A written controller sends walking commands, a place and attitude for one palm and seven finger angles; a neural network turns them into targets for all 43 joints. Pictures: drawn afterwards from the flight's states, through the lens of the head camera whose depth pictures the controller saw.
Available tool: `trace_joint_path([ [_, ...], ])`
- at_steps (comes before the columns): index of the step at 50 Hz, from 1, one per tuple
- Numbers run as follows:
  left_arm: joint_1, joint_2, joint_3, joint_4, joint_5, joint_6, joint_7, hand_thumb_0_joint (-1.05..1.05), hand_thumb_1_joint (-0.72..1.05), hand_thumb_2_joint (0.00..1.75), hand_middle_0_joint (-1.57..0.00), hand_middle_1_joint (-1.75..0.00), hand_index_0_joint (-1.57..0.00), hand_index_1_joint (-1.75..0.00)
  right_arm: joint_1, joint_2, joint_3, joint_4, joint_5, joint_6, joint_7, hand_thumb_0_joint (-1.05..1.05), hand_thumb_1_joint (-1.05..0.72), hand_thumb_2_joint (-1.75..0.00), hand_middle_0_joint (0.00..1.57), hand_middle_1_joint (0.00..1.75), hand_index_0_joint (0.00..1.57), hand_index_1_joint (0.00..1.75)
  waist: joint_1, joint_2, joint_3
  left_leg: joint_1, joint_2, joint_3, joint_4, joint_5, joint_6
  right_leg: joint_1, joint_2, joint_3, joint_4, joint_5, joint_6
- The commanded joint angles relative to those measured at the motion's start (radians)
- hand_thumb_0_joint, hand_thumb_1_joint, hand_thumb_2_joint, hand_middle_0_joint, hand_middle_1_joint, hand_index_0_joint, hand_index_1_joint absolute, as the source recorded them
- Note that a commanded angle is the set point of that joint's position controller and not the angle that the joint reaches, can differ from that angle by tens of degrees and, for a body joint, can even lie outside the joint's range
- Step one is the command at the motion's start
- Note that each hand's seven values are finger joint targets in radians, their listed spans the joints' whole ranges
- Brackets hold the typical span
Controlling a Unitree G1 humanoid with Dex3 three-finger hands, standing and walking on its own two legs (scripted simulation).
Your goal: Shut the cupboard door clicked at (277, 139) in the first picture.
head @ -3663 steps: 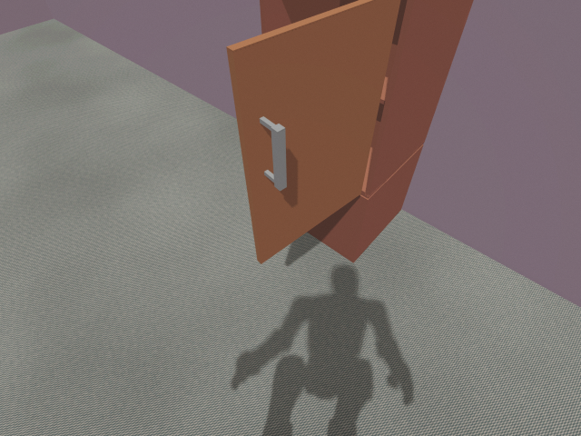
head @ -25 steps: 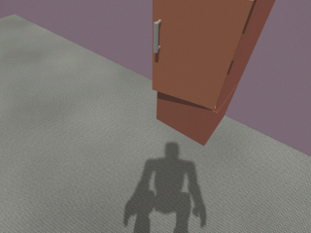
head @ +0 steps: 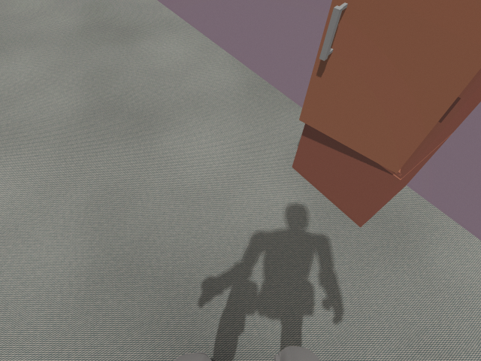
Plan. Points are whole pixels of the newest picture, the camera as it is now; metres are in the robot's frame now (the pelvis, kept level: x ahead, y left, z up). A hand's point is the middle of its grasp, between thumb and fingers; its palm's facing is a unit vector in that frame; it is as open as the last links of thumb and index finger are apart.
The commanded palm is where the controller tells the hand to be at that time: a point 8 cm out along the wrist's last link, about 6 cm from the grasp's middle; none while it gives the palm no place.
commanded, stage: walk to a spot facing it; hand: left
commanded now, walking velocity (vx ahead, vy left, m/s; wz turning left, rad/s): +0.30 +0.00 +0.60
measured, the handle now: (333, 32) +0.95 -0.24 +0.05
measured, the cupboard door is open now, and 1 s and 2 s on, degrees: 11 11 11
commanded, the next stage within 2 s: turn to face it in 0.82 s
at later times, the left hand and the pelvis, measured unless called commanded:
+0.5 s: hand out of the picture +0.07 +0.13 -0.13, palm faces +0.34 -0.89 -0.29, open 7.4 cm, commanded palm none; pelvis +0.10 -0.07 +0.02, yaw +20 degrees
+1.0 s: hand (127, 353) +0.15 +0.21 -0.17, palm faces +0.64 -0.74 -0.23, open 7.4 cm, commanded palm none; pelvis +0.22 +0.01 +0.00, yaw +38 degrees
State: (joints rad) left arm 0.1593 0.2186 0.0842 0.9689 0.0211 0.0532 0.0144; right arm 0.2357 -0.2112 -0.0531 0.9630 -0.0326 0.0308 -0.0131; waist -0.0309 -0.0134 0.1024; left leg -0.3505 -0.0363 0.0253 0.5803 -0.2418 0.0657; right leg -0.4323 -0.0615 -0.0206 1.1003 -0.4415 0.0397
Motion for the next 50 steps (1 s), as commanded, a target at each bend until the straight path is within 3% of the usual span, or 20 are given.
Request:
trace_joint_path([
  [1,0.003,0.086,0.013,-0.093,0.01,-0.039,-0.015,0.0,0.9,0.9,-0.2,-0.3,-0.2,-0.3,0.055,-0.194,-0.039,-0.062,0.0,-0.027,-0.012,0.0,-0.9,-0.9,0.2,0.3,0.2,0.3,-0.005,0.095,-0.096,0.132,0.236,-0.41,-0.368,-0.261,0.078,-0.119,-0.001,0.03,-0.05,0.087,0.013],
  [9,-0.073,0.099,0.002,-0.162,0.01,-0.06,-0.029,0.0,0.9,0.9,-0.2,-0.3,-0.2,-0.3,0.079,-0.215,-0.058,-0.07,-0.002,-0.029,0.002,0.0,-0.9,-0.9,0.2,0.3,0.2,0.3,-0.026,0.182,-0.098,0.163,0.206,-0.491,-0.348,-0.31,0.12,-0.088,0.037,0.017,-0.342,0.052,0.019],
  [13,0.111,0.123,0.013,-0.111,0.009,-0.074,-0.028,0.0,0.9,0.9,-0.2,-0.3,-0.2,-0.3,-0.014,-0.199,-0.059,-0.097,0.007,-0.025,0.006,0.0,-0.9,-0.9,0.2,0.3,0.2,0.3,0.071,0.133,-0.139,-0.095,0.104,-0.41,-0.194,-0.31,0.061,0.347,0.081,-0.016,-0.647,0.138,0.005],
  [14,0.212,0.187,0.032,-0.092,0.019,-0.083,-0.017,0.0,0.9,0.9,-0.2,-0.3,-0.2,-0.3,-0.039,-0.14,-0.05,-0.113,0.017,-0.027,0.01,0.0,-0.9,-0.9,0.2,0.3,0.2,0.3,0.124,-0.04,-0.154,-0.333,0.013,-0.303,-0.002,-0.359,0.007,0.574,-0.062,0.145,-0.8,-0.016,-0.032],
  [15,0.253,0.28,0.046,-0.094,0.029,-0.083,-0.001,0.0,0.9,0.9,-0.2,-0.3,-0.2,-0.3,-0.046,-0.066,-0.032,-0.146,0.024,-0.036,0.014,0.0,-0.9,-0.9,0.2,0.3,0.2,0.3,0.146,-0.328,-0.143,-0.522,-0.096,-0.091,0.35,-0.375,-0.063,0.62,-0.383,0.558,-0.965,-0.292,-0.127],
  [16,0.197,0.258,0.034,-0.101,0.009,-0.081,0.006,0.0,0.9,0.9,-0.2,-0.3,-0.2,-0.3,-0.08,-0.143,-0.049,-0.145,0.001,-0.033,0.021,0.0,-0.9,-0.9,0.2,0.3,0.2,0.3,0.104,-0.204,-0.041,-0.491,-0.004,-0.137,0.55,-0.306,-0.061,0.401,-0.439,0.6,-1.016,-0.382,-0.161],
  [17,0.107,0.235,0.034,-0.127,0.004,-0.082,0.008,0.0,0.9,0.9,-0.2,-0.3,-0.2,-0.3,-0.04,-0.136,-0.055,-0.143,-0.001,-0.024,0.029,0.0,-0.9,-0.9,0.2,0.3,0.2,0.3,0.042,-0.111,-0.01,-0.482,0.023,-0.13,0.614,-0.232,-0.065,0.335,-0.431,0.516,-1.018,-0.353,-0.164],
  [19,0.051,0.141,0.011,-0.122,0.004,-0.105,0.005,0.0,0.9,0.9,-0.2,-0.3,-0.2,-0.3,-0.024,-0.115,-0.047,-0.1,-0.007,-0.018,0.044,0.0,-0.9,-0.9,0.2,0.3,0.2,0.3,0.0,-0.124,0.024,-0.426,0.084,-0.105,0.664,-0.077,-0.083,0.271,-0.304,0.294,-0.975,-0.119,-0.127],
  [21,0.103,0.103,-0.002,-0.102,0.0,-0.119,0.0,0.0,0.9,0.9,-0.2,-0.3,-0.2,-0.3,-0.016,-0.079,-0.038,-0.091,0.001,-0.013,0.056,0.0,-0.9,-0.9,0.2,0.3,0.2,0.3,0.003,-0.125,-0.006,-0.387,0.073,-0.056,0.646,0.007,-0.093,0.317,-0.218,0.059,-0.911,0.232,-0.098],
  [23,0.189,0.09,-0.006,-0.067,0.001,-0.128,0.007,0.0,0.9,0.9,-0.2,-0.3,-0.2,-0.3,-0.042,-0.071,-0.031,-0.09,0.007,-0.01,0.058,0.0,-0.9,-0.9,0.2,0.3,0.2,0.3,0.018,-0.144,-0.038,-0.4,0.065,-0.019,0.624,0.016,-0.1,0.424,-0.201,-0.039,-0.834,0.65,-0.078],
  [26,0.284,0.093,-0.01,-0.036,0.005,-0.127,0.019,0.0,0.9,0.9,-0.2,-0.3,-0.2,-0.3,-0.098,-0.057,-0.018,-0.11,0.01,0.002,0.057,0.0,-0.9,-0.9,0.2,0.3,0.2,0.3,0.042,-0.172,-0.071,-0.4,0.06,0.025,0.558,-0.005,-0.095,0.521,-0.211,-0.116,-0.761,1.003,-0.047],
  [31,0.331,0.112,-0.013,-0.029,0.009,-0.111,0.026,0.0,0.9,0.9,-0.2,-0.3,-0.2,-0.3,-0.228,-0.044,0.005,-0.15,0.012,0.009,0.063,0.0,-0.9,-0.9,0.2,0.3,0.2,0.3,0.065,-0.177,-0.012,-0.335,0.045,0.103,0.308,-0.024,-0.078,0.526,-0.234,-0.163,-0.727,1.11,-0.068],
  [35,0.292,0.169,0.006,-0.052,0.006,-0.108,0.023,0.0,0.9,0.9,-0.2,-0.3,-0.2,-0.3,-0.141,-0.073,0.001,-0.145,0.01,-0.006,0.052,0.0,-0.9,-0.9,0.2,0.3,0.2,0.3,0.013,-0.19,-0.089,-0.129,-0.031,0.176,0.112,-0.05,-0.034,0.536,-0.268,-0.199,-0.549,1.32,-0.09],
  [37,0.266,0.186,0.013,-0.066,0.0,-0.104,0.019,0.0,0.9,0.9,-0.2,-0.3,-0.2,-0.3,-0.014,-0.135,-0.016,-0.122,0.004,-0.015,0.045,0.0,-0.9,-0.9,0.2,0.3,0.2,0.3,-0.053,-0.149,-0.181,0.133,-0.035,0.15,-0.036,0.062,-0.009,0.437,-0.255,-0.225,-0.315,1.182,-0.063],
  [38,0.242,0.179,0.012,-0.085,-0.011,-0.104,0.015,0.0,0.9,0.9,-0.2,-0.3,-0.2,-0.3,0.089,-0.199,-0.035,-0.108,-0.005,-0.021,0.038,0.0,-0.9,-0.9,0.2,0.3,0.2,0.3,-0.114,-0.059,-0.268,0.403,0.096,0.012,-0.065,0.373,0.056,0.214,-0.218,-0.236,-0.088,0.846,-0.029],
  [39,0.241,0.105,-0.005,-0.127,-0.027,-0.099,0.006,0.0,0.9,0.9,-0.2,-0.3,-0.2,-0.3,0.158,-0.319,-0.063,-0.1,-0.001,-0.027,0.029,0.0,-0.9,-0.9,0.2,0.3,0.2,0.3,-0.122,0.227,-0.367,0.61,0.454,-0.451,-0.056,0.925,0.246,-0.117,-0.04,-0.179,0.233,-0.17,0.028],
  [40,0.184,0.123,-0.01,-0.166,-0.017,-0.078,0.022,0.0,0.9,0.9,-0.2,-0.3,-0.2,-0.3,0.18,-0.336,-0.06,-0.087,0.028,-0.016,0.02,0.0,-0.9,-0.9,0.2,0.3,0.2,0.3,-0.118,0.105,-0.408,0.578,0.49,-0.454,-0.088,0.953,0.297,-0.143,-0.037,-0.006,0.307,-0.209,0.011],
  [42,0.145,0.096,0.0,-0.175,-0.005,-0.064,0.027,0.0,0.9,0.9,-0.2,-0.3,-0.2,-0.3,0.037,-0.255,-0.041,-0.141,0.019,-0.023,0.003,0.0,-0.9,-0.9,0.2,0.3,0.2,0.3,-0.052,0.075,-0.216,0.327,0.4,-0.347,-0.172,0.634,0.223,-0.17,-0.077,0.017,0.249,-0.106,0.029],
  [44,0.158,0.099,0.009,-0.136,0.003,-0.043,0.016,0.0,0.9,0.9,-0.2,-0.3,-0.2,-0.3,-0.054,-0.199,-0.02,-0.156,0.013,-0.029,-0.006,0.0,-0.9,-0.9,0.2,0.3,0.2,0.3,0.0,0.083,-0.145,0.187,0.305,-0.248,-0.208,0.578,0.135,-0.102,-0.084,0.032,0.165,-0.004,0.041],
  [50,0.189,0.047,-0.01,-0.082,0.004,-0.023,0.008,0.0,0.9,0.9,-0.2,-0.3,-0.2,-0.3,-0.037,-0.138,0.001,-0.118,0.017,-0.046,-0.017,0.0,-0.9,-0.9,0.2,0.3,0.2,0.3,0.045,0.108,-0.186,0.204,0.24,-0.134,-0.213,0.636,0.109,-0.044,-0.038,0.023,-0.014,0.121,0.049],
])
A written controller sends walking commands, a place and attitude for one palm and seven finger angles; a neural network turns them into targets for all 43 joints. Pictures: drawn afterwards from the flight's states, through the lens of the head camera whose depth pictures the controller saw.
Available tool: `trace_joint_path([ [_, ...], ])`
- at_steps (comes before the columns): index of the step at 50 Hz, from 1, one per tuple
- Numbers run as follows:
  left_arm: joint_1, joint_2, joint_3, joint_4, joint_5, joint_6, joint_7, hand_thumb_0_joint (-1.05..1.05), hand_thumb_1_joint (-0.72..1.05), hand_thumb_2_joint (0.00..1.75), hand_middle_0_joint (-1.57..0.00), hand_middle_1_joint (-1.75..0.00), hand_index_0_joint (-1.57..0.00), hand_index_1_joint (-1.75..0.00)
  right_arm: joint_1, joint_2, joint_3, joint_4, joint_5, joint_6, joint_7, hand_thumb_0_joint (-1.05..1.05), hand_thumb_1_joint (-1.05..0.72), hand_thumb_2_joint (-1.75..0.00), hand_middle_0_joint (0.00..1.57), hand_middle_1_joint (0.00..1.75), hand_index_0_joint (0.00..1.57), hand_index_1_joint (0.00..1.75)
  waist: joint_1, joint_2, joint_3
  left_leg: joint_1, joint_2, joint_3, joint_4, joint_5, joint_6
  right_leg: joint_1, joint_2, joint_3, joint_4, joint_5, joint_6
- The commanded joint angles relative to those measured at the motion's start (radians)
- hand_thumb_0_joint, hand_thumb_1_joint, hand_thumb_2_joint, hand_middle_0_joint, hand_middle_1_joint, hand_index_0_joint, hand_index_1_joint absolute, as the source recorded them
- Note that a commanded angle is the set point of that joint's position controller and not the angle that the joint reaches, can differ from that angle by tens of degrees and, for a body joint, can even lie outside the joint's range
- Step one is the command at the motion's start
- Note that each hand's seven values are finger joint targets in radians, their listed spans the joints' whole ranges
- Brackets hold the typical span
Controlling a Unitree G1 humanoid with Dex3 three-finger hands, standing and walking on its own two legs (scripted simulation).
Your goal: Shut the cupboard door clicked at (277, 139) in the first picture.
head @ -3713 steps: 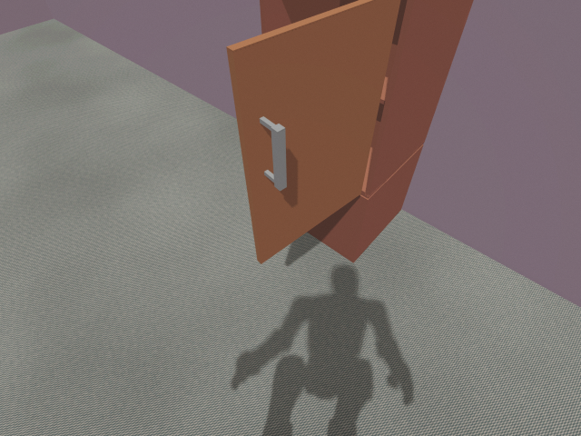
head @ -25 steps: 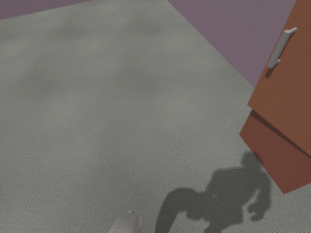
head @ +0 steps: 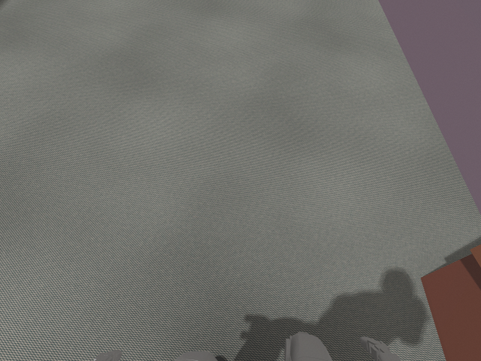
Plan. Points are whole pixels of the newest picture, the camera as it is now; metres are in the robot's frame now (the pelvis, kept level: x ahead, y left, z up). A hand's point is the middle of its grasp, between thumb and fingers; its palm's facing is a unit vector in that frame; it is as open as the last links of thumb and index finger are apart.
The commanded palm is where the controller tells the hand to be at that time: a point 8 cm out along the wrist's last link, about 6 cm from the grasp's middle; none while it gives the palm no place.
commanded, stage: turn to face it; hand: left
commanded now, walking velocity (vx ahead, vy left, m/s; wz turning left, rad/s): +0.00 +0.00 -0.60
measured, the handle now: out of the picture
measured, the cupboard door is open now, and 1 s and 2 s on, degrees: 11 11 11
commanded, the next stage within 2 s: none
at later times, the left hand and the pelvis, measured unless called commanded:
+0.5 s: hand (169, 340) +0.16 +0.15 -0.17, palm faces -0.18 -0.96 -0.22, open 7.4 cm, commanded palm none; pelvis +0.07 -0.03 +0.00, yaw -14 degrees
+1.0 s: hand (211, 261) +0.31 +0.09 -0.15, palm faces -0.52 -0.80 -0.29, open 7.4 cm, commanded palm none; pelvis +0.08 -0.03 -0.01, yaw -33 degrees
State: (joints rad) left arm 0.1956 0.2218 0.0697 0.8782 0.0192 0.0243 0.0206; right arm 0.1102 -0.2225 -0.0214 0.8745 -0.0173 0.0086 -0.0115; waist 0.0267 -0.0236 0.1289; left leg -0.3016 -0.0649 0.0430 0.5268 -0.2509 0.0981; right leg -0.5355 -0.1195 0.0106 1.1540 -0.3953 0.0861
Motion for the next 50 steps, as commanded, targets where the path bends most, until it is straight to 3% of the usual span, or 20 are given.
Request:
trace_joint_path([
  [1,0.138,0.035,-0.002,0.012,0.004,0.007,0.003,0.0,0.9,0.9,-0.2,-0.3,-0.2,-0.3,0.089,-0.112,-0.028,-0.019,0.001,-0.024,-0.02,0.0,-0.9,-0.9,0.2,0.3,0.2,0.3,-0.011,0.139,-0.201,0.149,0.264,-0.134,-0.16,0.63,0.074,0.076,0.028,-0.006,-0.124,0.085,-0.002],
  [7,0.035,0.044,-0.016,0.004,0.004,0.003,-0.008,0.0,0.9,0.9,-0.2,-0.3,-0.2,-0.3,0.124,-0.112,-0.037,0.038,-0.006,-0.009,-0.026,0.0,-0.9,-0.9,0.2,0.3,0.2,0.3,-0.032,0.191,-0.093,0.139,0.298,-0.078,-0.126,0.512,0.05,0.196,0.089,-0.052,-0.48,0.093,-0.035],
  [10,0.095,0.07,0.004,0.019,0.006,-0.001,-0.016,0.0,0.9,0.9,-0.2,-0.3,-0.2,-0.3,0.121,-0.119,-0.051,0.035,0.0,0.005,-0.027,0.0,-0.9,-0.9,0.2,0.3,0.2,0.3,0.0,0.101,-0.09,0.089,0.277,-0.032,-0.008,0.33,-0.011,0.32,0.087,-0.029,-0.662,0.311,-0.058],
  [11,0.124,0.114,0.014,0.023,0.011,-0.01,-0.014,0.0,0.9,0.9,-0.2,-0.3,-0.2,-0.3,0.127,-0.098,-0.054,0.025,0.005,0.006,-0.024,0.0,-0.9,-0.9,0.2,0.3,0.2,0.3,0.007,-0.019,-0.108,0.03,0.213,0.013,0.095,0.163,-0.059,0.375,0.008,0.11,-0.696,0.541,-0.096],
  [12,0.136,0.182,0.024,0.025,0.019,-0.022,-0.008,0.0,0.9,0.9,-0.2,-0.3,-0.2,-0.3,0.147,-0.054,-0.051,0.012,0.011,0.006,-0.017,0.0,-0.9,-0.9,0.2,0.3,0.2,0.3,0.001,-0.209,-0.126,-0.103,0.1,0.093,0.271,-0.174,-0.11,0.442,-0.181,0.334,-0.753,0.786,-0.192],
  [13,0.166,0.206,0.023,0.031,0.008,-0.025,-0.005,0.0,0.9,0.9,-0.2,-0.3,-0.2,-0.3,0.136,-0.051,-0.043,0.002,0.013,0.018,-0.022,0.0,-0.9,-0.9,0.2,0.3,0.2,0.3,0.018,-0.239,-0.172,-0.117,0.072,0.031,0.437,-0.411,-0.124,0.442,-0.277,0.413,-0.812,0.819,-0.314],
  [14,0.128,0.181,0.029,0.025,0.01,-0.021,0.007,0.0,0.9,0.9,-0.2,-0.3,-0.2,-0.3,0.115,-0.051,-0.043,-0.004,0.01,0.025,-0.025,0.0,-0.9,-0.9,0.2,0.3,0.2,0.3,0.007,-0.255,-0.18,-0.169,0.089,-0.042,0.519,-0.375,-0.121,0.476,-0.222,0.407,-0.809,0.796,-0.335],
  [19,0.051,0.149,0.04,-0.007,0.006,-0.01,0.015,0.0,0.9,0.9,-0.2,-0.3,-0.2,-0.3,0.078,-0.047,-0.043,-0.001,0.011,0.027,-0.015,0.0,-0.9,-0.9,0.2,0.3,0.2,0.3,-0.011,-0.076,-0.207,-0.181,0.104,-0.052,0.512,-0.222,-0.148,0.453,-0.106,0.279,-0.78,0.668,-0.275],
  [24,0.037,0.176,0.056,-0.014,0.013,0.0,0.005,0.0,0.9,0.9,-0.2,-0.3,-0.2,-0.3,0.099,-0.038,-0.042,-0.014,0.016,0.017,-0.02,0.0,-0.9,-0.9,0.2,0.3,0.2,0.3,-0.013,-0.12,-0.207,-0.076,0.081,-0.035,0.21,-0.204,-0.15,0.4,-0.077,0.33,-0.753,0.596,-0.267],
  [27,-0.028,0.151,0.054,-0.028,-0.001,0.011,-0.002,0.0,0.9,0.9,-0.2,-0.3,-0.2,-0.3,0.218,-0.069,-0.048,0.014,0.018,0.0,-0.028,0.0,-0.9,-0.9,0.2,0.3,0.2,0.3,-0.078,-0.091,-0.217,0.201,0.091,-0.037,-0.105,0.028,-0.148,0.199,0.009,0.295,-0.664,0.404,-0.173],
  [29,-0.019,0.066,0.032,-0.069,-0.014,0.018,-0.019,0.0,0.9,0.9,-0.2,-0.3,-0.2,-0.3,0.233,-0.232,-0.077,-0.005,-0.007,-0.012,-0.036,0.0,-0.9,-0.9,0.2,0.3,0.2,0.3,-0.08,0.377,-0.179,0.275,0.488,-0.412,-0.282,0.131,0.004,-0.056,0.203,0.05,-0.318,-0.202,-0.065],
  [30,-0.054,0.102,0.036,-0.073,-0.005,0.022,-0.022,0.0,0.9,0.9,-0.2,-0.3,-0.2,-0.3,0.218,-0.233,-0.071,-0.017,-0.014,-0.005,-0.038,0.0,-0.9,-0.9,0.2,0.3,0.2,0.3,-0.088,0.267,-0.14,0.157,0.536,-0.407,-0.264,0.175,0.07,-0.017,0.152,0.069,-0.163,-0.217,-0.06],
  [31,-0.029,0.111,0.045,-0.063,0.003,0.027,-0.029,0.0,0.9,0.9,-0.2,-0.3,-0.2,-0.3,0.158,-0.197,-0.058,-0.034,-0.017,-0.006,-0.035,0.0,-0.9,-0.9,0.2,0.3,0.2,0.3,-0.048,0.195,-0.109,0.095,0.488,-0.326,-0.274,0.134,0.072,0.002,0.141,0.063,-0.075,-0.156,-0.054],
  [36,-0.038,0.086,0.035,-0.051,-0.002,0.037,-0.056,0.0,0.9,0.9,-0.2,-0.3,-0.2,-0.3,0.11,-0.168,-0.051,-0.051,-0.017,-0.006,-0.039,0.0,-0.9,-0.9,0.2,0.3,0.2,0.3,-0.026,0.195,-0.098,0.182,0.377,-0.076,-0.18,0.418,0.035,-0.009,0.106,-0.019,-0.104,-0.058,-0.027],
  [42,-0.097,0.081,0.018,-0.089,0.0,0.024,-0.06,0.0,0.9,0.9,-0.2,-0.3,-0.2,-0.3,0.176,-0.191,-0.071,-0.025,-0.013,-0.002,-0.025,0.0,-0.9,-0.9,0.2,0.3,0.2,0.3,-0.068,0.238,-0.144,0.258,0.406,0.002,-0.102,0.522,0.025,0.106,0.117,-0.09,-0.386,-0.017,-0.05],
  [45,-0.034,0.095,0.024,-0.077,0.0,0.014,-0.057,0.0,0.9,0.9,-0.2,-0.3,-0.2,-0.3,0.137,-0.211,-0.079,-0.033,-0.008,0.002,-0.018,0.0,-0.9,-0.9,0.2,0.3,0.2,0.3,-0.025,0.208,-0.165,0.203,0.398,0.056,0.003,0.487,-0.028,0.263,0.128,-0.112,-0.595,0.133,-0.074],
  [46,0.034,0.128,0.032,-0.056,0.003,0.006,-0.054,0.0,0.9,0.9,-0.2,-0.3,-0.2,-0.3,0.125,-0.206,-0.08,-0.039,0.0,0.002,-0.014,0.0,-0.9,-0.9,0.2,0.3,0.2,0.3,0.012,0.137,-0.195,0.129,0.362,0.09,0.117,0.401,-0.07,0.397,0.109,-0.082,-0.718,0.273,-0.088],
  [48,0.15,0.301,0.064,-0.024,0.005,-0.01,-0.025,0.0,0.9,0.9,-0.2,-0.3,-0.2,-0.3,0.058,-0.1,-0.052,-0.108,0.009,0.012,-0.007,0.0,-0.9,-0.9,0.2,0.3,0.2,0.3,0.065,-0.276,-0.212,-0.271,0.13,0.107,0.552,-0.412,-0.168,0.585,-0.267,0.411,-0.783,0.859,-0.277],
  [49,0.145,0.294,0.061,-0.025,-0.001,-0.006,-0.013,0.0,0.9,0.9,-0.2,-0.3,-0.2,-0.3,0.057,-0.123,-0.049,-0.104,0.01,0.028,-0.016,0.0,-0.9,-0.9,0.2,0.3,0.2,0.3,0.057,-0.217,-0.206,-0.287,0.158,-0.031,0.656,-0.381,-0.158,0.529,-0.28,0.395,-0.799,0.729,-0.331],
  [50,0.071,0.252,0.058,-0.047,0.003,-0.002,-0.004,0.0,0.9,0.9,-0.2,-0.3,-0.2,-0.3,0.049,-0.117,-0.053,-0.094,0.009,0.033,-0.017,0.0,-0.9,-0.9,0.2,0.3,0.2,0.3,0.03,-0.212,-0.156,-0.322,0.176,-0.063,0.685,-0.31,-0.156,0.468,-0.22,0.367,-0.835,0.541,-0.317],
])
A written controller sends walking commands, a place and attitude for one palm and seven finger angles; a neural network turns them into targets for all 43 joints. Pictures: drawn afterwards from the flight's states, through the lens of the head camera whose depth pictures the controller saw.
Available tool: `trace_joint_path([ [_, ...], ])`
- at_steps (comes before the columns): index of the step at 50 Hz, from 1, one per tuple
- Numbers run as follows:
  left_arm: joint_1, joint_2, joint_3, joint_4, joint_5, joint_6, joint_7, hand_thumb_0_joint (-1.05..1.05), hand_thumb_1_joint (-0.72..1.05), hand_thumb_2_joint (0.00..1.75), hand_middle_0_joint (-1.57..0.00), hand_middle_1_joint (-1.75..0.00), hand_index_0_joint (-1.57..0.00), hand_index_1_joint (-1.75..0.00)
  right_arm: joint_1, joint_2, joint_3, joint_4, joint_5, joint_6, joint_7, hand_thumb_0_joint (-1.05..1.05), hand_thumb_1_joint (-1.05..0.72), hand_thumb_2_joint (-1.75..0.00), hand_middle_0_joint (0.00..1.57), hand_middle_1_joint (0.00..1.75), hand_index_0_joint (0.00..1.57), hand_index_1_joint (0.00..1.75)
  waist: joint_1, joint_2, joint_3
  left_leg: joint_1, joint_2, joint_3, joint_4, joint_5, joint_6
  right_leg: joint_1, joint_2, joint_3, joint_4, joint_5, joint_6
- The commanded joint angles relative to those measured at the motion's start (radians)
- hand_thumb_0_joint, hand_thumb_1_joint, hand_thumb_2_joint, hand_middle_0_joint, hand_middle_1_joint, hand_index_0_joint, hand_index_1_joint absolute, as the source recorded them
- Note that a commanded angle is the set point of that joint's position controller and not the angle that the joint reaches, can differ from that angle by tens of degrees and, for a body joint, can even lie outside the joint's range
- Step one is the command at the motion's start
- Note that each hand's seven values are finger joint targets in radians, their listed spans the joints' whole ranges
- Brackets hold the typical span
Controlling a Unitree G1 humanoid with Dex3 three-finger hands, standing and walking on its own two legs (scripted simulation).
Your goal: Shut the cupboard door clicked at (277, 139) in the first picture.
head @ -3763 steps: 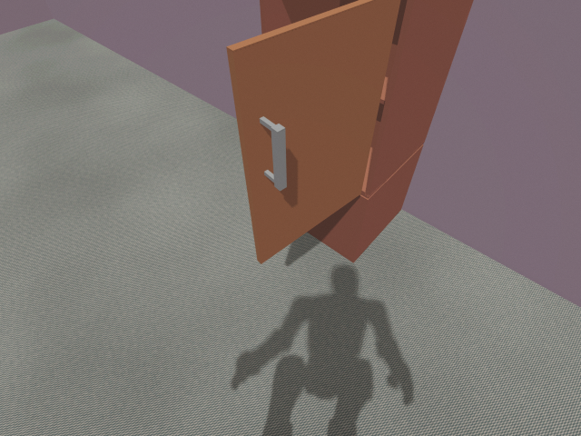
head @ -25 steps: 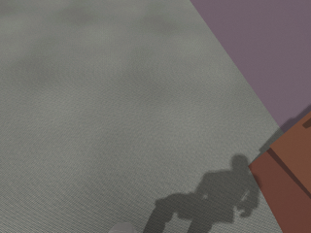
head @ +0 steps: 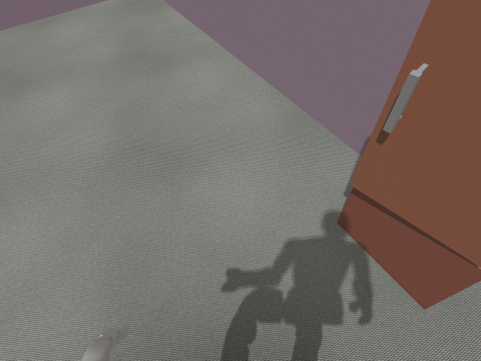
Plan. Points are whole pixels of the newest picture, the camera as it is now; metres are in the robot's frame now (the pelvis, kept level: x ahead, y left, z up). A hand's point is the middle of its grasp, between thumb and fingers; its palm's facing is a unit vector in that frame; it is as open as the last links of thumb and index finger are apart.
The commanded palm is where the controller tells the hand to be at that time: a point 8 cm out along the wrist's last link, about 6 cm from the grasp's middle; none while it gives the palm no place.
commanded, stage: turn to face it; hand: left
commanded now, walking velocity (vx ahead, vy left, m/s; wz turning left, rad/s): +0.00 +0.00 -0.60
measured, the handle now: (405, 99) +0.63 -0.33 +0.05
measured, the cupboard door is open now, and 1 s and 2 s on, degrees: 11 11 11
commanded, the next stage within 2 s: take the last steps up to it in 1.16 s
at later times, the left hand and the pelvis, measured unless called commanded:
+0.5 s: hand (135, 347) +0.16 +0.22 -0.16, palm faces -0.22 -0.96 -0.20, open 7.4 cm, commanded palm none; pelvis +0.03 +0.04 +0.02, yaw -17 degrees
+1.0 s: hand (187, 315) +0.22 +0.13 -0.14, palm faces -0.51 -0.83 -0.24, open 7.4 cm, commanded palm none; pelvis +0.03 +0.01 +0.01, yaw -33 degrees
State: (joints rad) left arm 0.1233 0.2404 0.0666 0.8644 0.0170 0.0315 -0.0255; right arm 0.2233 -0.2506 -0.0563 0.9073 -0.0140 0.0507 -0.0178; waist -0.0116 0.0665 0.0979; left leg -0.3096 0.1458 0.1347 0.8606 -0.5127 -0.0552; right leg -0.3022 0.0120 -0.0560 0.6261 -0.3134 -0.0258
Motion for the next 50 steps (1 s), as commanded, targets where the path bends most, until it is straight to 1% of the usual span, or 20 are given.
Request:
trace_joint_path([
  [1,0.073,0.21,0.054,-0.052,0.004,-0.005,0.044,0.0,0.9,0.9,-0.2,-0.3,-0.2,-0.3,-0.068,-0.096,-0.02,-0.116,0.003,-0.01,-0.008,0.0,-0.9,-0.9,0.2,0.3,0.2,0.3,0.045,-0.314,-0.096,-0.328,-0.029,-0.155,0.355,0.018,-0.01,0.206,-0.305,0.406,-0.312,0.386,-0.185],
  [4,0.025,0.172,0.04,-0.077,0.003,-0.014,0.043,0.0,0.9,0.9,-0.2,-0.3,-0.2,-0.3,-0.041,-0.085,-0.017,-0.093,-0.002,-0.01,0.003,0.0,-0.9,-0.9,0.2,0.3,0.2,0.3,0.008,-0.202,-0.123,-0.236,-0.044,-0.134,0.266,0.119,-0.03,0.154,-0.227,0.284,-0.268,0.484,-0.145],
  [12,0.069,0.197,0.054,-0.059,0.013,-0.011,0.036,0.0,0.9,0.9,-0.2,-0.3,-0.2,-0.3,-0.059,-0.071,-0.012,-0.116,0.007,-0.024,-0.004,0.0,-0.9,-0.9,0.2,0.3,0.2,0.3,0.029,-0.205,-0.162,-0.144,-0.099,-0.125,-0.051,0.078,-0.029,0.174,-0.217,0.399,-0.222,0.493,-0.168],
  [15,0.019,0.191,0.057,-0.064,0.005,-0.002,0.036,0.0,0.9,0.9,-0.2,-0.3,-0.2,-0.3,0.034,-0.074,-0.009,-0.089,0.013,-0.038,-0.014,0.0,-0.9,-0.9,0.2,0.3,0.2,0.3,-0.019,-0.215,-0.178,0.025,-0.114,-0.125,-0.3,0.207,-0.018,0.091,-0.18,0.411,-0.151,0.492,-0.116],
  [16,0.002,0.169,0.051,-0.07,-0.003,0.003,0.034,0.0,0.9,0.9,-0.2,-0.3,-0.2,-0.3,0.075,-0.094,-0.012,-0.074,0.012,-0.046,-0.017,0.0,-0.9,-0.9,0.2,0.3,0.2,0.3,-0.04,-0.171,-0.183,0.168,-0.094,-0.128,-0.438,0.308,-0.011,-0.011,-0.131,0.382,-0.105,0.39,-0.068],
  [17,0.026,0.109,0.041,-0.082,-0.011,0.008,0.029,0.0,0.9,0.9,-0.2,-0.3,-0.2,-0.3,0.091,-0.168,-0.024,-0.075,0.003,-0.056,-0.019,0.0,-0.9,-0.9,0.2,0.3,0.2,0.3,-0.038,0.043,-0.201,0.283,0.08,-0.307,-0.558,0.343,0.039,-0.156,-0.004,0.282,0.023,0.119,-0.009],
  [18,0.041,0.075,0.032,-0.099,-0.013,0.008,0.019,0.0,0.9,0.9,-0.2,-0.3,-0.2,-0.3,0.1,-0.249,-0.037,-0.089,-0.01,-0.055,-0.023,0.0,-0.9,-0.9,0.2,0.3,0.2,0.3,-0.036,0.283,-0.177,0.295,0.306,-0.505,-0.593,0.495,0.155,-0.277,0.077,0.114,0.263,-0.304,0.048],
  [19,0.007,0.11,0.037,-0.098,-0.002,0.011,0.017,0.0,0.9,0.9,-0.2,-0.3,-0.2,-0.3,0.096,-0.236,-0.03,-0.097,-0.018,-0.048,-0.025,0.0,-0.9,-0.9,0.2,0.3,0.2,0.3,-0.047,0.178,-0.139,0.189,0.344,-0.493,-0.576,0.534,0.219,-0.243,0.024,0.136,0.434,-0.318,0.048],
  [21,0.034,0.118,0.052,-0.066,0.008,0.019,0.001,0.0,0.9,0.9,-0.2,-0.3,-0.2,-0.3,-0.002,-0.173,-0.012,-0.121,-0.02,-0.054,-0.03,0.0,-0.9,-0.9,0.2,0.3,0.2,0.3,0.008,0.153,-0.112,0.148,0.245,-0.346,-0.557,0.612,0.2,-0.258,-0.005,0.119,0.553,-0.219,0.072],
  [23,0.028,0.104,0.045,-0.062,0.003,0.025,-0.011,0.0,0.9,0.9,-0.2,-0.3,-0.2,-0.3,-0.027,-0.154,-0.007,-0.132,-0.02,-0.05,-0.031,0.0,-0.9,-0.9,0.2,0.3,0.2,0.3,0.013,0.12,-0.093,0.16,0.197,-0.221,-0.528,0.651,0.184,-0.26,-0.024,0.088,0.541,-0.171,0.083],
  [32,-0.02,0.066,0.023,-0.079,0.001,0.015,-0.019,0.0,0.9,0.9,-0.2,-0.3,-0.2,-0.3,0.049,-0.182,-0.037,-0.081,-0.016,-0.042,-0.014,0.0,-0.9,-0.9,0.2,0.3,0.2,0.3,-0.028,0.171,-0.144,0.247,0.209,-0.063,-0.421,0.714,0.169,-0.101,-0.019,-0.032,0.111,-0.11,0.062],
  [35,0.097,0.106,0.032,-0.039,0.004,0.0,-0.012,0.0,0.9,0.9,-0.2,-0.3,-0.2,-0.3,0.014,-0.186,-0.043,-0.08,-0.004,-0.037,-0.004,0.0,-0.9,-0.9,0.2,0.3,0.2,0.3,0.039,0.069,-0.174,0.12,0.162,0.016,-0.246,0.58,0.08,0.148,-0.019,-0.031,-0.178,0.16,0.03],
  [36,0.163,0.195,0.048,-0.019,0.013,-0.013,-0.001,0.0,0.9,0.9,-0.2,-0.3,-0.2,-0.3,0.013,-0.132,-0.035,-0.098,0.006,-0.035,0.003,0.0,-0.9,-0.9,0.2,0.3,0.2,0.3,0.07,-0.155,-0.205,-0.052,0.076,0.07,-0.064,0.323,0.021,0.305,-0.187,0.183,-0.264,0.326,-0.028],
  [37,0.208,0.283,0.066,-0.005,0.011,-0.02,0.017,0.0,0.9,0.9,-0.2,-0.3,-0.2,-0.3,-0.051,-0.066,-0.014,-0.148,0.003,-0.03,0.007,0.0,-0.9,-0.9,0.2,0.3,0.2,0.3,0.099,-0.376,-0.165,-0.277,-0.061,0.046,0.164,-0.147,-0.019,0.322,-0.392,0.476,-0.281,0.631,-0.144],
  [38,0.224,0.288,0.062,-0.002,0.0,-0.015,0.029,0.0,0.9,0.9,-0.2,-0.3,-0.2,-0.3,-0.059,-0.095,-0.013,-0.144,0.005,-0.013,-0.004,0.0,-0.9,-0.9,0.2,0.3,0.2,0.3,0.101,-0.314,-0.167,-0.288,-0.047,-0.098,0.285,-0.133,-0.008,0.261,-0.423,0.474,-0.296,0.561,-0.214],
  [39,0.162,0.245,0.058,-0.014,0.003,-0.012,0.037,0.0,0.9,0.9,-0.2,-0.3,-0.2,-0.3,-0.07,-0.088,-0.016,-0.135,0.005,-0.009,-0.004,0.0,-0.9,-0.9,0.2,0.3,0.2,0.3,0.072,-0.272,-0.111,-0.325,-0.032,-0.139,0.323,-0.055,-0.003,0.212,-0.364,0.427,-0.316,0.416,-0.207],
  [40,0.101,0.222,0.055,-0.027,0.005,-0.011,0.043,0.0,0.9,0.9,-0.2,-0.3,-0.2,-0.3,-0.059,-0.089,-0.017,-0.121,0.002,-0.01,-0.005,0.0,-0.9,-0.9,0.2,0.3,0.2,0.3,0.049,-0.341,-0.105,-0.343,-0.027,-0.141,0.327,-0.012,-0.008,0.194,-0.325,0.428,-0.32,0.343,-0.191],
  [43,0.022,0.171,0.035,-0.055,0.006,-0.014,0.042,0.0,0.9,0.9,-0.2,-0.3,-0.2,-0.3,-0.014,-0.088,-0.014,-0.08,-0.002,-0.014,0.005,0.0,-0.9,-0.9,0.2,0.3,0.2,0.3,0.005,-0.259,-0.133,-0.22,-0.04,-0.118,0.238,0.101,-0.023,0.12,-0.232,0.272,-0.28,0.388,-0.144],
  [47,0.051,0.185,0.037,-0.036,0.012,-0.015,0.039,0.0,0.9,0.9,-0.2,-0.3,-0.2,-0.3,-0.003,-0.064,-0.01,-0.069,0.001,-0.014,0.006,0.0,-0.9,-0.9,0.2,0.3,0.2,0.3,0.013,-0.185,-0.143,-0.15,-0.079,-0.095,0.056,0.101,-0.023,0.122,-0.231,0.298,-0.282,0.336,-0.156],
  [50,0.045,0.188,0.043,-0.029,0.013,-0.009,0.038,0.0,0.9,0.9,-0.2,-0.3,-0.2,-0.3,0.018,-0.052,-0.004,-0.065,0.004,-0.025,-0.001,0.0,-0.9,-0.9,0.2,0.3,0.2,0.3,0.009,-0.209,-0.141,-0.071,-0.1,-0.091,-0.138,0.106,-0.012,0.105,-0.224,0.34,-0.248,0.353,-0.157],
])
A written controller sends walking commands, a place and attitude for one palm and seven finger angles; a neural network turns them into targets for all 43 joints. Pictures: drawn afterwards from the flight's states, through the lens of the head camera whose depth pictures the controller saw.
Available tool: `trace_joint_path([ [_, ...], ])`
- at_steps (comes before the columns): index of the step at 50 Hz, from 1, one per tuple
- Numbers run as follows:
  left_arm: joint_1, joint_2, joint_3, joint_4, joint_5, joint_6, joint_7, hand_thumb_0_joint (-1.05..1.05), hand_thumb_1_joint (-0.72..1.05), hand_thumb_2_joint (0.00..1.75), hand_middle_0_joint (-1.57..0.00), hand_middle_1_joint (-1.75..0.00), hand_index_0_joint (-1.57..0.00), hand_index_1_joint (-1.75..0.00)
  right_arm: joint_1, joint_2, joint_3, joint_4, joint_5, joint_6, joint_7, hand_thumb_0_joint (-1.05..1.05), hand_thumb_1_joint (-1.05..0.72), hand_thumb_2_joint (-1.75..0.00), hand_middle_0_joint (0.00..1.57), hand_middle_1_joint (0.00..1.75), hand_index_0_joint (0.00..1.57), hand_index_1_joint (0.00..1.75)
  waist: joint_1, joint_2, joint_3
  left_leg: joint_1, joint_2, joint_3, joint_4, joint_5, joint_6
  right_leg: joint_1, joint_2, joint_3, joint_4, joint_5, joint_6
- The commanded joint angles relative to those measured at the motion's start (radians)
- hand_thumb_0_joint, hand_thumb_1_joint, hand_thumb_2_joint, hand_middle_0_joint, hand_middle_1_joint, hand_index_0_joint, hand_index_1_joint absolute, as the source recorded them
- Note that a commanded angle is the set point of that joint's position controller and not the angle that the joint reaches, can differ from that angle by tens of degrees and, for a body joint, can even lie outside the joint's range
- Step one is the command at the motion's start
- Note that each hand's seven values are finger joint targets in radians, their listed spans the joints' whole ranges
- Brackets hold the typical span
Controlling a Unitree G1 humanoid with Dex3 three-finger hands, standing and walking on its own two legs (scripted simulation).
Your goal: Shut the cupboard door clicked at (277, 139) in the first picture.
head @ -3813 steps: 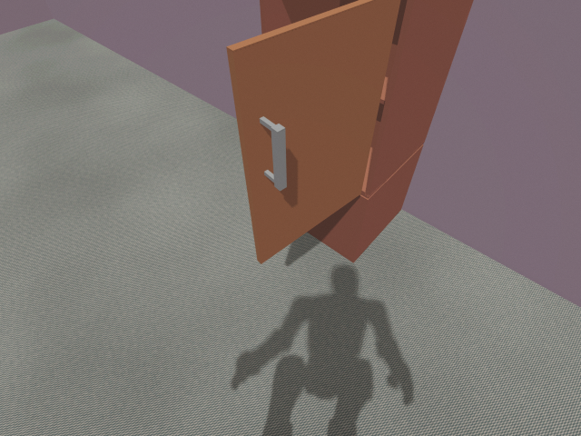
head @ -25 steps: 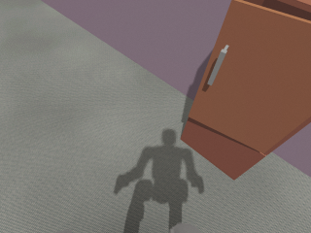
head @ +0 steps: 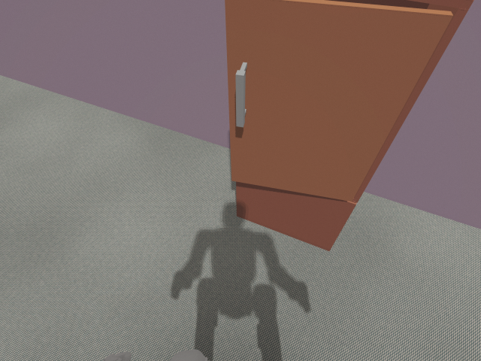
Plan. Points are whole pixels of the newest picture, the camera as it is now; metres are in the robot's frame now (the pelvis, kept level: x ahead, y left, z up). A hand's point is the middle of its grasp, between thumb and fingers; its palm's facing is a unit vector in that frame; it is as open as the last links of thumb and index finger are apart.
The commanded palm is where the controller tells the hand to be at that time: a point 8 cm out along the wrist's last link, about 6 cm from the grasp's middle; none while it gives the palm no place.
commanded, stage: turn to face it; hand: left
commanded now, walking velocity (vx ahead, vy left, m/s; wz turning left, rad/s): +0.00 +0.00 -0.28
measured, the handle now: (242, 96) +0.68 +0.03 +0.04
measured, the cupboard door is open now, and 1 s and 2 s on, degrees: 11 11 11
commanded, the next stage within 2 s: take the last steps up to it in 0.16 s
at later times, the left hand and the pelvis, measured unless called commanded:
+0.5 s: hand out of the picture +0.12 +0.18 -0.16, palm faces -0.13 -0.96 -0.24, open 7.4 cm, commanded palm none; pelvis +0.02 -0.01 -0.01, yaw -9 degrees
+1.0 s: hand (183, 327) +0.21 +0.13 -0.18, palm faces -0.16 -0.97 -0.16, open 7.4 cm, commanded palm none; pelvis +0.15 -0.04 +0.00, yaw -12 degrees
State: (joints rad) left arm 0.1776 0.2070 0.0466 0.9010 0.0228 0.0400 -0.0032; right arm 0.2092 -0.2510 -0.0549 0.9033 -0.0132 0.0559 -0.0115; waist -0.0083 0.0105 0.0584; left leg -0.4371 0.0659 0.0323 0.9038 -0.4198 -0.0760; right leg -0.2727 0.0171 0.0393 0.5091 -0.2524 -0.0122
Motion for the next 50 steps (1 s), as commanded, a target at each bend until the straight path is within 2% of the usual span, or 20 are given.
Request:
trace_joint_path([
  [1,-0.019,0.215,0.062,-0.064,0.003,-0.016,0.014,0.0,0.9,0.9,-0.2,-0.3,-0.2,-0.3,0.061,-0.05,-0.003,-0.051,0.004,-0.035,-0.011,0.0,-0.9,-0.9,0.2,0.3,0.2,0.3,-0.008,-0.154,-0.104,0.111,-0.031,0.016,-0.269,0.075,0.012,0.056,-0.211,0.24,-0.105,0.298,-0.15],
  [3,-0.041,0.172,0.053,-0.066,-0.01,-0.01,0.014,0.0,0.9,0.9,-0.2,-0.3,-0.2,-0.3,0.147,-0.081,-0.004,-0.02,0.004,-0.053,-0.018,0.0,-0.9,-0.9,0.2,0.3,0.2,0.3,-0.047,-0.067,-0.123,0.31,0.007,-0.021,-0.513,0.237,0.027,-0.059,-0.14,0.187,-0.006,0.193,-0.073],
  [5,-0.003,0.096,0.036,-0.081,-0.019,-0.001,0.004,0.0,0.9,0.9,-0.2,-0.3,-0.2,-0.3,0.134,-0.215,-0.026,-0.037,-0.017,-0.056,-0.028,0.0,-0.9,-0.9,0.2,0.3,0.2,0.3,-0.031,0.314,-0.085,0.309,0.349,-0.378,-0.646,0.355,0.2,-0.229,0.034,-0.016,0.32,-0.316,0.025],
  [6,-0.015,0.115,0.042,-0.082,-0.011,0.002,0.001,0.0,0.9,0.9,-0.2,-0.3,-0.2,-0.3,0.109,-0.198,-0.018,-0.049,-0.023,-0.051,-0.029,0.0,-0.9,-0.9,0.2,0.3,0.2,0.3,-0.028,0.217,-0.058,0.198,0.36,-0.353,-0.646,0.312,0.247,-0.174,0.004,0.029,0.445,-0.323,0.018],
  [10,0.002,0.096,0.046,-0.035,-0.004,0.01,-0.013,0.0,0.9,0.9,-0.2,-0.3,-0.2,-0.3,0.046,-0.128,0.005,-0.044,-0.022,-0.059,-0.04,0.0,-0.9,-0.9,0.2,0.3,0.2,0.3,0.013,0.177,-0.039,0.254,0.235,-0.136,-0.592,0.563,0.21,-0.217,-0.021,-0.001,0.544,-0.211,0.042],
  [13,-0.015,0.068,0.031,-0.026,-0.008,0.007,-0.014,0.0,0.9,0.9,-0.2,-0.3,-0.2,-0.3,0.086,-0.123,-0.002,-0.016,-0.02,-0.057,-0.04,0.0,-0.9,-0.9,0.2,0.3,0.2,0.3,-0.009,0.161,-0.09,0.347,0.218,-0.073,-0.542,0.682,0.214,-0.178,-0.02,-0.046,0.405,-0.207,0.047],
  [17,-0.028,0.055,0.021,-0.021,-0.004,-0.001,-0.021,0.0,0.9,0.9,-0.2,-0.3,-0.2,-0.3,0.128,-0.14,-0.019,0.017,-0.023,-0.048,-0.028,0.0,-0.9,-0.9,0.2,0.3,0.2,0.3,-0.039,0.176,-0.09,0.319,0.256,-0.111,-0.571,0.331,0.219,-0.08,-0.005,-0.105,0.216,-0.22,0.027],
  [20,0.053,0.061,0.029,0.016,0.001,-0.011,-0.031,0.0,0.9,0.9,-0.2,-0.3,-0.2,-0.3,0.088,-0.152,-0.026,0.029,-0.018,-0.046,-0.023,0.0,-0.9,-0.9,0.2,0.3,0.2,0.3,0.01,0.12,-0.078,0.2,0.219,-0.076,-0.525,0.055,0.168,0.099,0.011,-0.129,-0.046,-0.051,0.011],
  [21,0.099,0.091,0.038,0.035,0.004,-0.02,-0.028,0.0,0.9,0.9,-0.2,-0.3,-0.2,-0.3,0.081,-0.126,-0.024,0.031,-0.011,-0.049,-0.019,0.0,-0.9,-0.9,0.2,0.3,0.2,0.3,0.028,0.039,-0.077,0.116,0.167,-0.021,-0.44,0.002,0.131,0.203,-0.021,-0.074,-0.143,-0.039,-0.007],
  [23,0.209,0.233,0.063,0.074,0.005,-0.037,-0.005,0.0,0.9,0.9,-0.2,-0.3,-0.2,-0.3,-0.027,-0.036,0.002,-0.031,-0.007,-0.053,-0.004,0.0,-0.9,-0.9,0.2,0.3,0.2,0.3,0.102,-0.331,0.002,-0.241,-0.02,0.1,-0.001,-0.243,0.051,0.305,-0.365,0.425,-0.352,-0.19,-0.188],
  [24,0.21,0.214,0.052,0.07,-0.001,-0.039,0.003,0.0,0.9,0.9,-0.2,-0.3,-0.2,-0.3,-0.06,-0.065,-0.006,-0.037,-0.013,-0.05,0.001,0.0,-0.9,-0.9,0.2,0.3,0.2,0.3,0.092,-0.213,0.056,-0.267,0.002,0.008,0.12,-0.173,0.058,0.219,-0.379,0.405,-0.374,-0.235,-0.232],
  [25,0.161,0.164,0.05,0.071,0.002,-0.052,0.011,0.0,0.9,0.9,-0.2,-0.3,-0.2,-0.3,-0.04,-0.06,-0.012,-0.016,-0.016,-0.053,0.002,0.0,-0.9,-0.9,0.2,0.3,0.2,0.3,0.053,-0.257,0.093,-0.296,0.023,-0.021,0.162,-0.082,0.06,0.21,-0.323,0.367,-0.366,-0.156,-0.224],
  [29,0.104,0.102,0.026,0.069,-0.002,-0.079,0.015,0.0,0.9,0.9,-0.2,-0.3,-0.2,-0.3,0.028,-0.024,-0.006,0.035,-0.018,-0.055,0.018,0.0,-0.9,-0.9,0.2,0.3,0.2,0.3,-0.012,-0.123,0.05,-0.162,0.034,0.011,0.121,0.066,0.039,0.149,-0.238,0.132,-0.314,0.099,-0.196],
  [36,0.178,0.108,0.026,0.139,0.002,-0.09,0.017,0.0,0.9,0.9,-0.2,-0.3,-0.2,-0.3,-0.018,0.015,0.009,0.028,-0.01,-0.079,0.017,0.0,-0.9,-0.9,0.2,0.3,0.2,0.3,0.013,-0.108,0.002,-0.05,0.0,0.066,-0.207,0.098,0.052,0.252,-0.232,0.097,-0.23,0.368,-0.191],
  [39,0.155,0.097,0.026,0.155,-0.012,-0.088,0.017,0.0,0.9,0.9,-0.2,-0.3,-0.2,-0.3,0.12,-0.002,0.01,0.084,-0.014,-0.099,0.002,0.0,-0.9,-0.9,0.2,0.3,0.2,0.3,-0.052,-0.064,-0.044,0.209,-0.048,0.098,-0.419,0.266,0.068,0.187,-0.165,0.034,-0.045,0.472,-0.134],
  [40,0.175,0.068,0.02,0.154,-0.016,-0.088,0.016,0.0,0.9,0.9,-0.2,-0.3,-0.2,-0.3,0.223,-0.054,0.001,0.118,-0.02,-0.11,-0.007,0.0,-0.9,-0.9,0.2,0.3,0.2,0.3,-0.085,0.029,-0.119,0.411,0.018,-0.001,-0.459,0.387,0.098,0.084,-0.113,0.005,0.137,0.412,-0.095],
  [41,0.222,0.023,0.01,0.146,-0.025,-0.087,0.012,0.0,0.9,0.9,-0.2,-0.3,-0.2,-0.3,0.321,-0.148,-0.018,0.136,-0.033,-0.115,-0.017,0.0,-0.9,-0.9,0.2,0.3,0.2,0.3,-0.098,0.241,-0.203,0.611,0.255,-0.291,-0.47,0.548,0.208,-0.135,-0.006,-0.091,0.371,0.044,-0.044],
  [42,0.166,0.029,-0.001,0.113,-0.019,-0.086,0.012,0.0,0.9,0.9,-0.2,-0.3,-0.2,-0.3,0.37,-0.177,-0.021,0.142,-0.024,-0.101,-0.025,0.0,-0.9,-0.9,0.2,0.3,0.2,0.3,-0.114,0.261,-0.175,0.59,0.389,-0.442,-0.557,0.625,0.303,-0.23,0.03,-0.072,0.581,-0.356,-0.041],
  [46,0.074,0.023,0.016,0.104,-0.001,-0.057,-0.003,0.0,0.9,0.9,-0.2,-0.3,-0.2,-0.3,0.163,-0.066,0.011,0.091,-0.021,-0.095,-0.031,0.0,-0.9,-0.9,0.2,0.3,0.2,0.3,-0.033,0.135,0.064,0.22,0.303,-0.26,-0.684,0.305,0.263,-0.245,-0.091,-0.007,0.604,-0.215,-0.017],
  [50,0.125,-0.03,-0.001,0.122,-0.011,-0.035,0.002,0.0,0.9,0.9,-0.2,-0.3,-0.2,-0.3,0.063,-0.054,0.018,0.084,-0.018,-0.087,-0.036,0.0,-0.9,-0.9,0.2,0.3,0.2,0.3,0.023,0.104,-0.013,0.174,0.206,-0.057,-0.591,0.577,0.217,-0.013,-0.065,-0.074,0.23,-0.101,0.022],
])
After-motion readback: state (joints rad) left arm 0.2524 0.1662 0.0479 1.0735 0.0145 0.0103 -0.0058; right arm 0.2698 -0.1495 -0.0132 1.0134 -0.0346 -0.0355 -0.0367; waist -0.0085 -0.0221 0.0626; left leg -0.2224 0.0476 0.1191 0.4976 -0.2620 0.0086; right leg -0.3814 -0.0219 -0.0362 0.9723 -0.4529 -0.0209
